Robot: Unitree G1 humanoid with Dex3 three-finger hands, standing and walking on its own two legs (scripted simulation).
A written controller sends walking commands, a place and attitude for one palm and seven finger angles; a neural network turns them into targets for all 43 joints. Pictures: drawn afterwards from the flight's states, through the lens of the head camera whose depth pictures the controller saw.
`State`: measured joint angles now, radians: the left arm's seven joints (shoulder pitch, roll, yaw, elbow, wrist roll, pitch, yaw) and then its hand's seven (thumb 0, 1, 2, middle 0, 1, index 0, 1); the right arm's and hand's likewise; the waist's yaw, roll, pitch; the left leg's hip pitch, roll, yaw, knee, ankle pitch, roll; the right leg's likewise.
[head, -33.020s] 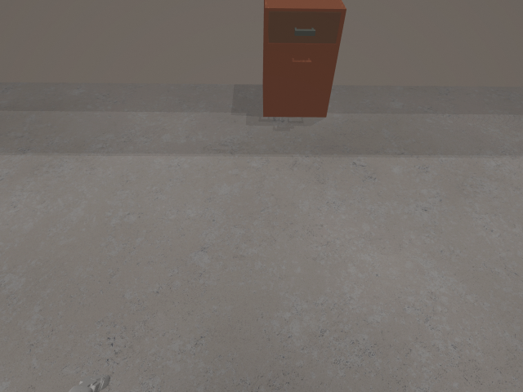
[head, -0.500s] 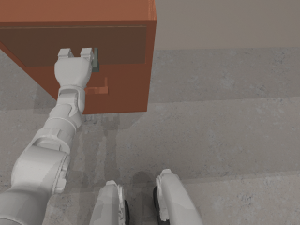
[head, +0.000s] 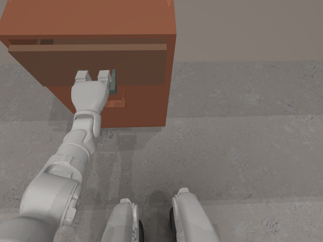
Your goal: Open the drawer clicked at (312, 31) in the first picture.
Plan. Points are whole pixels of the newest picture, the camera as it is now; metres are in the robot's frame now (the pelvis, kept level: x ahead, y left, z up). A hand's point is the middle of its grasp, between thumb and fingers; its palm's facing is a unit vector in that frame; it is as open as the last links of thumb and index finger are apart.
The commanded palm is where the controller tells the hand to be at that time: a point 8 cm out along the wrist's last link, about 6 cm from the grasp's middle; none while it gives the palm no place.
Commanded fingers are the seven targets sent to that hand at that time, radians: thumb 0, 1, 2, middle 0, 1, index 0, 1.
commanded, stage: pull the drawer open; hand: left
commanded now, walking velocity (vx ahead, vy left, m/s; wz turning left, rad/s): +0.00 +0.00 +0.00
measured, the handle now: (96, 81) +0.54 +0.14 -0.05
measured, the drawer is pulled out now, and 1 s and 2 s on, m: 0.03 0.12 0.23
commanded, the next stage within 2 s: none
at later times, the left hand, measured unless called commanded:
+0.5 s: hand (96, 117) +0.44 +0.15 -0.07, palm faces -0.05 -0.03 -1.00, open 6.3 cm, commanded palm +0.40 +0.15 -0.02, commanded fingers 0.00 0.90 0.90 -0.40 -1.35 -0.40 -1.35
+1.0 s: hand (95, 134) +0.39 +0.15 -0.07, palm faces -0.05 -0.04 -1.00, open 6.3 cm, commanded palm +0.36 +0.15 -0.02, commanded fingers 0.00 0.90 0.90 -0.40 -1.35 -0.40 -1.35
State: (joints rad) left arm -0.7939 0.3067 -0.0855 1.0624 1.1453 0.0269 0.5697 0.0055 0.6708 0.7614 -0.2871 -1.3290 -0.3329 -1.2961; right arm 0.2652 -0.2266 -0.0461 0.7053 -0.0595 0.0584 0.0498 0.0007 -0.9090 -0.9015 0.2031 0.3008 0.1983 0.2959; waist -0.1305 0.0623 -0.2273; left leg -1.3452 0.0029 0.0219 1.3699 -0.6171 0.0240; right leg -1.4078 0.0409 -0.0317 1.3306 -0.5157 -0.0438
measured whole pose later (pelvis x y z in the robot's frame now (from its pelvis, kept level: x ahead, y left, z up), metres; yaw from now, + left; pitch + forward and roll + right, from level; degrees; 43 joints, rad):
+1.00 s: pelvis +0.00 -0.01 +0.01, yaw +1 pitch +30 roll +1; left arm -0.49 0.21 -0.14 0.89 1.18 0.01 0.65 0.01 0.66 0.78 -0.27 -1.34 -0.34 -1.29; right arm 0.20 -0.22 -0.07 0.70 -0.06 0.10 0.04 0.00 -0.91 -0.90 0.20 0.30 0.20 0.30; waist -0.05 0.04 -0.24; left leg -1.24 -0.01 0.03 1.32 -0.60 0.02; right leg -1.31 0.03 -0.02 1.31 -0.52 -0.05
